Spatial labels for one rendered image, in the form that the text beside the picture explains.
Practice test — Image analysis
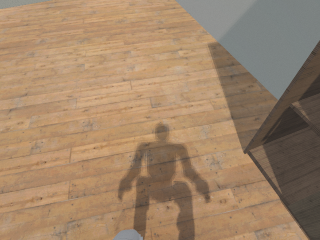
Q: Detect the robot left thigh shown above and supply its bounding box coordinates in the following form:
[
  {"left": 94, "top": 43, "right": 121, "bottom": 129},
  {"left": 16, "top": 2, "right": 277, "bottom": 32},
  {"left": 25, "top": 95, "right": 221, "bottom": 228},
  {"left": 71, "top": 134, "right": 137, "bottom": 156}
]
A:
[{"left": 113, "top": 229, "right": 143, "bottom": 240}]

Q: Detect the wardrobe door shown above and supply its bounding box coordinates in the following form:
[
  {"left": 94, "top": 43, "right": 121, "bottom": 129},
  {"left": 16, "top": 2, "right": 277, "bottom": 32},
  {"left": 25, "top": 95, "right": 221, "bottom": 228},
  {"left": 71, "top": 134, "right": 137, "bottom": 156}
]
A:
[{"left": 288, "top": 191, "right": 320, "bottom": 240}]

